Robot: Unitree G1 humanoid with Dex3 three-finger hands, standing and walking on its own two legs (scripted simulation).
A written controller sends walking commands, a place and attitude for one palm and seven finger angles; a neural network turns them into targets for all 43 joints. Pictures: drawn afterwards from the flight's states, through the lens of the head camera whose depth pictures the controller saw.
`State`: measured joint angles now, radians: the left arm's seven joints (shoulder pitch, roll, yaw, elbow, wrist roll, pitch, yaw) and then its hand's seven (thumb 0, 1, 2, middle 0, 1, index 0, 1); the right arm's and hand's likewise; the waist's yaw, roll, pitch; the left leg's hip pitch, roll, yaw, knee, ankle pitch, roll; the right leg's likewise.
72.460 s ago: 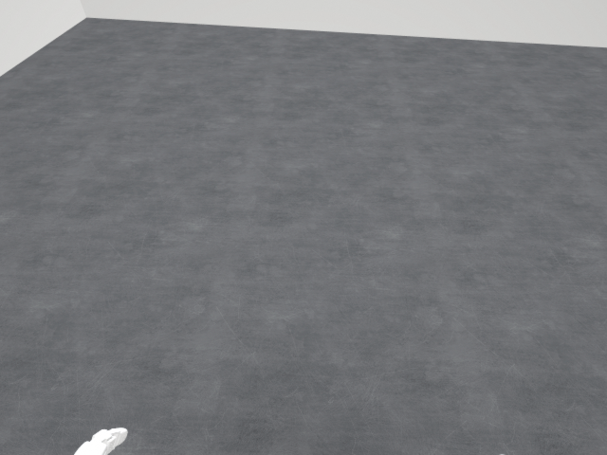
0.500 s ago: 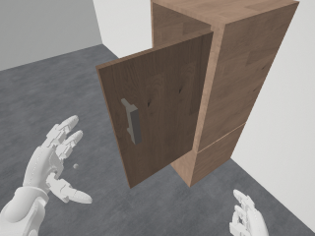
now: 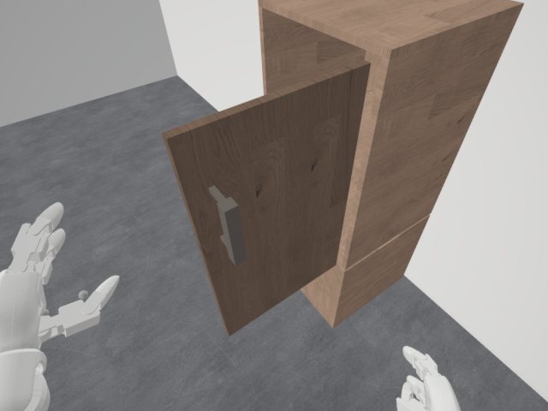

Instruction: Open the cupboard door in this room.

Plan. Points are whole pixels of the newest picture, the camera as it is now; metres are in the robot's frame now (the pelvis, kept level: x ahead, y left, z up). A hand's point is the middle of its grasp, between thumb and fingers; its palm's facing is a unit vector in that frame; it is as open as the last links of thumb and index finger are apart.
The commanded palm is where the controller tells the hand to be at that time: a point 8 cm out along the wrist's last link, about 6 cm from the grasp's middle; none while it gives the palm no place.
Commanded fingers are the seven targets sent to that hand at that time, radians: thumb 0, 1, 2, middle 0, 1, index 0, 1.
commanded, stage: draw the hand back to the body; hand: left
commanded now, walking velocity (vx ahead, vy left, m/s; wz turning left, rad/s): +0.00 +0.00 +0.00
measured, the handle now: (226, 225) +0.37 +0.13 +0.08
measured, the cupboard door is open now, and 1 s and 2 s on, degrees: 91 91 91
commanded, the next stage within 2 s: step back with the hand held close in 0.54 s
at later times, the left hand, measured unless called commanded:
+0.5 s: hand (67, 298) +0.19 +0.26 +0.14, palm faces +0.46 -0.80 -0.39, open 7.5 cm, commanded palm +0.14 +0.30 +0.16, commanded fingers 0.00 0.90 0.90 -0.20 -0.30 -0.20 -0.30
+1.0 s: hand (53, 324) +0.16 +0.26 +0.14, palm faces +0.33 -0.80 -0.51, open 7.4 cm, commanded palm +0.10 +0.31 +0.17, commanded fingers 0.00 0.90 0.90 -0.20 -0.30 -0.20 -0.30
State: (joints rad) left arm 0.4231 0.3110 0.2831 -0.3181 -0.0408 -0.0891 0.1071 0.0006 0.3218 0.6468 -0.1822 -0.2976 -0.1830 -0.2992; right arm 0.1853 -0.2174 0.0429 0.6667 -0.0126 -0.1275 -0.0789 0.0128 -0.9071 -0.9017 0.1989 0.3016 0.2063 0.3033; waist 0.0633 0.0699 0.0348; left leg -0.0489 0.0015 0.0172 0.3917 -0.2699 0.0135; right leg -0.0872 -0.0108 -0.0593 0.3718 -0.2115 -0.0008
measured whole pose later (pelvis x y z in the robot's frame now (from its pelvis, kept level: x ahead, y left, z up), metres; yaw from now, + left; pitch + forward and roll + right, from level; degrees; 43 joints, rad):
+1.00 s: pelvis -0.04 +0.01 +0.00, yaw -1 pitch +0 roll -1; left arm 0.57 0.40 0.38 -0.47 -0.05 -0.15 0.10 0.01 0.89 0.89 -0.21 -0.30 -0.21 -0.30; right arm 0.15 -0.25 -0.01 0.57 0.01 -0.01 -0.08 0.01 -0.91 -0.90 0.20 0.30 0.20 0.30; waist 0.01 0.04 0.05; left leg -0.24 -0.01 0.03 0.47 -0.23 0.03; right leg -0.26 -0.02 -0.04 0.40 -0.14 0.01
